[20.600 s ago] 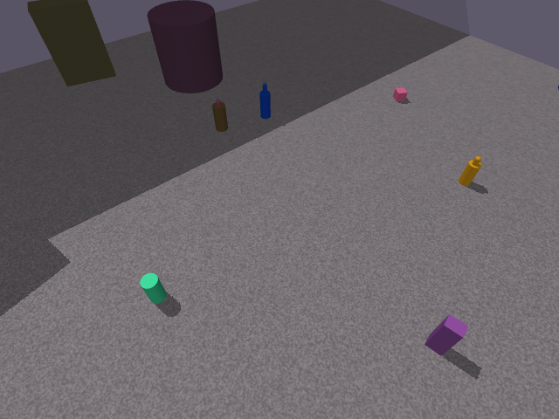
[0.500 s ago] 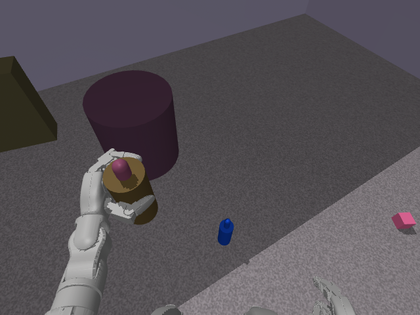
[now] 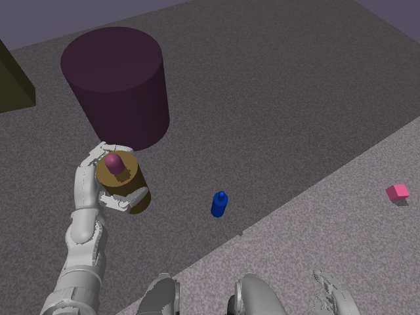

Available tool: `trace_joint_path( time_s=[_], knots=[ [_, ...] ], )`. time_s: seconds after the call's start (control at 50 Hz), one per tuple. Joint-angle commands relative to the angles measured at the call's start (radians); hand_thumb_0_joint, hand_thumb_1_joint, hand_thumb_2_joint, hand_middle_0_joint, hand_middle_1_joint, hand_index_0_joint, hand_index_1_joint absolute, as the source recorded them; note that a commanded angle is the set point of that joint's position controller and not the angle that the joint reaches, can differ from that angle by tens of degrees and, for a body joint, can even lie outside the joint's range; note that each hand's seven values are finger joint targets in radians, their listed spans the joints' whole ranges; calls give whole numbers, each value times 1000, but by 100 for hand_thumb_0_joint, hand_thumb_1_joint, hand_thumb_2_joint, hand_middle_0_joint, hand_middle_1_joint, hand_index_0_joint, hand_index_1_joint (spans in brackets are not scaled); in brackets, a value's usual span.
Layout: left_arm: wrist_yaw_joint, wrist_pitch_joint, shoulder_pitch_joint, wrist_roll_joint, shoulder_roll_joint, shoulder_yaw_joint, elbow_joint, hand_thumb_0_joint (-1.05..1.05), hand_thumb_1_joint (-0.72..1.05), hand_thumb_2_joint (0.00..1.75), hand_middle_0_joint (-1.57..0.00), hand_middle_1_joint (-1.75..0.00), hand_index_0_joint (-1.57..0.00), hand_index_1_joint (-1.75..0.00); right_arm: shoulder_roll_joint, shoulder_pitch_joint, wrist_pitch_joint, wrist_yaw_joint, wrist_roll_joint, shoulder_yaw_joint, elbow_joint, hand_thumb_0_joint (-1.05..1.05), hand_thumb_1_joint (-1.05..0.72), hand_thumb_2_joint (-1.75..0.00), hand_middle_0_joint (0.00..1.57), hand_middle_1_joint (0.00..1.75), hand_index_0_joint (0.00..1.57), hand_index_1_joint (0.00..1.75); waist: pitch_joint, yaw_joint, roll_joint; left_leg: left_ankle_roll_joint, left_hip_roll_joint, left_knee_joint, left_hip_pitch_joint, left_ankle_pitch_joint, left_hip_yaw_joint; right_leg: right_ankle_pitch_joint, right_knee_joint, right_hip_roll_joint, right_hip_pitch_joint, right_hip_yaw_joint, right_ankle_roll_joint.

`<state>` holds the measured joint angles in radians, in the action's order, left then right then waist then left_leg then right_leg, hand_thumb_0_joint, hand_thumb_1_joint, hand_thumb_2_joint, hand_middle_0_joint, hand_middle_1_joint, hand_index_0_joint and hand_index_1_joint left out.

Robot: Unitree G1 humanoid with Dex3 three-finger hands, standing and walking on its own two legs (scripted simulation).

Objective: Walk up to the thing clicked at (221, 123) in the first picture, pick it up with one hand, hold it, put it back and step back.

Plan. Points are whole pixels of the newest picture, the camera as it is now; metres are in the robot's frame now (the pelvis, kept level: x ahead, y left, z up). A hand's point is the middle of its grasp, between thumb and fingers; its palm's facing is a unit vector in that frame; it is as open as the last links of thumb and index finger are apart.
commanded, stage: crouch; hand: left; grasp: from the side
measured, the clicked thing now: (125, 181) +0.36 +0.18 -0.01
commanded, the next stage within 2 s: lower in 1.48 s
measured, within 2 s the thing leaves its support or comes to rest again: neither
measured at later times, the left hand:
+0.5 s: hand (139, 207) +0.38 +0.19 -0.25, palm faces +0.13 -0.99 -0.02, open 10.0 cm
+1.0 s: hand (145, 214) +0.41 +0.21 -0.41, palm faces +0.14 -0.99 -0.01, open 10.0 cm
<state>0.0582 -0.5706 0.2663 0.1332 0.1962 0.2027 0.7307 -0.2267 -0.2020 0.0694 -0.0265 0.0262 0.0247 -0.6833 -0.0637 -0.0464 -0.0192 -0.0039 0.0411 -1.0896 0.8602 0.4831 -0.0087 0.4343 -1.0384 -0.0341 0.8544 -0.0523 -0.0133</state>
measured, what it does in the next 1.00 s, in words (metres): lowers itself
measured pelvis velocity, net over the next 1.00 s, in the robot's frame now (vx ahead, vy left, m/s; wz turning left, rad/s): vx -0.08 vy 0.00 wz -0.08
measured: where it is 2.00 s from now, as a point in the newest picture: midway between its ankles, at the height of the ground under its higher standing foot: outside the picture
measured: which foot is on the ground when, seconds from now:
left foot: down 0.00-1.00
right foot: down 0.00-1.00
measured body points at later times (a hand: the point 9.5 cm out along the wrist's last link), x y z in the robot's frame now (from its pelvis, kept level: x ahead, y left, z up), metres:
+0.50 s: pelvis -0.04 +0.00 -0.21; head +0.14 +0.03 +0.20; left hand +0.37 +0.25 -0.25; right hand +0.07 -0.26 -0.34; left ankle +0.02 +0.12 -0.66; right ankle +0.04 -0.13 -0.66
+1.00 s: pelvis -0.08 +0.00 -0.35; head +0.14 +0.05 +0.04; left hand +0.40 +0.26 -0.40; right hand -0.01 -0.27 -0.46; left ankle +0.02 +0.12 -0.66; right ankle +0.04 -0.13 -0.66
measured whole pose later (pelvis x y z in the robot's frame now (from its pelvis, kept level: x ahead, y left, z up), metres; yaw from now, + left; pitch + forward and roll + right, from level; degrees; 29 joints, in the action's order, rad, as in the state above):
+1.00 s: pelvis -0.08 +0.00 -0.35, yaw -5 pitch +29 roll -7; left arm 0.15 -0.77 0.77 0.04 0.50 0.51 1.23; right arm -0.28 -0.11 0.02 -0.10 0.14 -0.10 -0.73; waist -0.03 -0.20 -0.04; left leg 0.00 0.02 -2.36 2.20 0.68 -0.11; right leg 0.60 -2.25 -0.05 2.17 -0.07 -0.01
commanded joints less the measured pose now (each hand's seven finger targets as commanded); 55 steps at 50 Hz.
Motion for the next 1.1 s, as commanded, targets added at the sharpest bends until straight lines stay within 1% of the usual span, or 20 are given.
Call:
trace_joint_path(
  time_s=[0.0, 0.02, 0.06, 0.08, 0.1, 0.14, 0.18, 0.3, 0.38, 0.42, 0.5, 0.54, 0.58, 0.6, 0.66, 0.74, 0.8, 0.94, 1.02, 1.08],
  knots=[
    [26, -192, 366, 28, 158, 77, -132, 0, 13, 119, -127, -137, -128, -138, -155, -32, 31, 4, 10, 49, 89, 0, -90, -91, 20, 30, 20, 30, -436, -18, 60, 10, -39, -44, 9, -137, -26, -138, -73, 33, 36, 15, 39],
    [37, -207, 379, 30, 151, 64, -101, 0, 13, 120, -127, -137, -128, -137, -161, -33, 31, 1, 11, 48, 85, 0, -90, -91, 20, 30, 20, 30, -463, -31, 69, 10, -40, -83, 47, -139, -33, -136, -115, 34, 89, 12, 42],
    [59, -238, 418, 39, 184, 88, -91, 0, 15, 119, -127, -136, -128, -137, -176, -34, 31, -3, 11, 44, 91, 0, -89, -90, 20, 30, 20, 30, -511, -23, 98, 6, -40, -139, 101, -125, -42, -106, -188, 34, 168, 9, 47],
    [71, -246, 422, 38, 178, 76, -73, 0, 14, 119, -127, -136, -128, -137, -182, -37, 28, -4, 13, 43, 88, 0, -89, -90, 20, 30, 20, 30, -552, -22, 120, 3, -39, -172, 101, -167, -48, -125, -228, 34, 212, 4, 50],
    [75, -253, 445, 33, 212, 103, -57, 0, 16, 120, -127, -135, -127, -136, -188, -39, 26, -4, 16, 44, 83, 0, -89, -91, 20, 30, 20, 30, -583, -19, 122, 6, -43, -214, 144, -170, -42, -129, -255, 33, 231, 11, 49],
    [81, -263, 472, 25, 223, 101, -37, 0, 17, 121, -127, -136, -127, -137, -191, -41, 20, -7, 20, 39, 83, 0, -90, -91, 20, 30, 20, 30, -606, -28, 130, 7, -41, -268, 205, -173, -44, -127, -313, 31, 280, 18, 51],
    [78, -268, 480, 37, 251, 148, -22, 0, 14, 122, -127, -136, -127, -137, -197, -40, 12, -10, 22, 38, 80, 0, -91, -91, 20, 30, 20, 30, -659, -12, 114, 12, -41, -325, 253, -183, -41, -135, -359, 31, 305, 27, 50],
    [92, -283, 536, 29, 270, 182, 39, 0, 21, 126, -127, -138, -127, -139, -211, -55, -2, -20, 39, 37, 48, 0, -92, -91, 20, 30, 20, 30, -746, -42, 120, 17, -47, -493, 391, -220, -46, -171, -521, 32, 439, 18, 53],
    [98, -294, 611, 16, 268, 171, 67, 0, 18, 127, -127, -139, -127, -140, -212, -45, -4, -32, 48, 34, 39, 0, -92, -91, 20, 30, 20, 30, -738, -58, 133, 13, -45, -558, 487, -111, -45, -66, -593, 33, 563, 13, 58],
    [93, -305, 640, 7, 316, 219, 108, 0, 19, 128, -126, -139, -126, -140, -220, -47, -4, -36, 55, 32, 28, 0, -91, -91, 20, 30, 20, 30, -742, -62, 119, 15, -44, -610, 544, -71, -42, -34, -641, 32, 608, 7, 55],
    [89, -331, 720, -7, 361, 249, 145, 0, 17, 129, -127, -141, -127, -142, -224, -43, -7, -43, 70, 14, 17, 0, -92, -91, 20, 30, 20, 30, -750, -74, 136, 14, -47, -696, 639, -24, -34, 4, -732, 30, 690, -4, 55],
    [82, -336, 748, -21, 424, 285, 163, 0, 17, 132, -127, -142, -127, -143, -227, -34, -10, -44, 74, 9, 18, 0, -92, -91, 20, 30, 20, 30, -747, -71, 148, 14, -49, -727, 702, 42, -23, 55, -756, 28, 709, 4, 50],
    [80, -340, 825, -29, 433, 276, 157, 0, 18, 132, -127, -142, -127, -144, -232, -45, -11, -45, 81, 5, 8, 0, -92, -91, 20, 30, 20, 30, -760, -99, 173, 13, -49, -769, 739, 59, -13, 62, -784, 25, 719, 10, 47],
    [78, -340, 824, -33, 455, 297, 165, 0, 17, 132, -127, -142, -127, -143, -235, -41, -13, -46, 81, 2, 7, 0, -92, -91, 20, 30, 20, 30, -757, -92, 175, 13, -49, -770, 746, 89, -16, 87, -803, 29, 750, -4, 48],
    [85, -329, 859, -49, 480, 293, 207, 0, 17, 131, -127, -141, -127, -142, -247, -28, -13, -47, 85, -4, 6, 0, -92, -91, 20, 30, 20, 30, -728, -108, 205, 15, -47, -807, 780, 154, -15, 131, -848, 28, 824, -21, 47],
    [95, -310, 858, -46, 469, 288, 243, 0, 13, 127, -125, -138, -125, -140, -259, -39, -18, -50, 93, -16, 5, 0, -93, -91, 20, 30, 20, 30, -749, -122, 202, 18, -50, -873, 834, 135, -9, 111, -895, 28, 832, -30, 42],
    [95, -301, 876, -57, 503, 301, 266, 0, 16, 125, -124, -136, -124, -137, -278, -38, -22, -50, 98, -28, -2, 0, -92, -91, 20, 30, 20, 30, -702, -137, 222, 14, -47, -899, 859, 136, -29, 110, -947, 25, 904, -53, 45],
    [92, -301, 875, -65, 568, 345, 261, 0, 16, 124, -124, -136, -125, -137, -310, -32, -43, -56, 115, -52, -4, 0, -91, -91, 20, 30, 20, 30, -657, -136, 255, 8, -41, -957, 896, 137, -54, 102, -1023, 30, 976, -76, 47],
    [92, -309, 876, -72, 581, 345, 255, 0, 22, 126, -122, -135, -123, -136, -324, -38, -50, -62, 127, -73, -7, 0, -91, -91, 20, 30, 20, 30, -643, -160, 267, 4, -37, -987, 906, 100, -70, 65, -1057, 32, 976, -90, 46],
    [94, -313, 887, -66, 576, 341, 262, 0, 22, 126, -125, -137, -126, -137, -336, -30, -54, -65, 135, -83, 0, 0, -91, -91, 20, 30, 20, 30, -607, -184, 271, 8, -36, -1016, 941, 134, -74, 83, -1063, 34, 991, -95, 42]
  ],
)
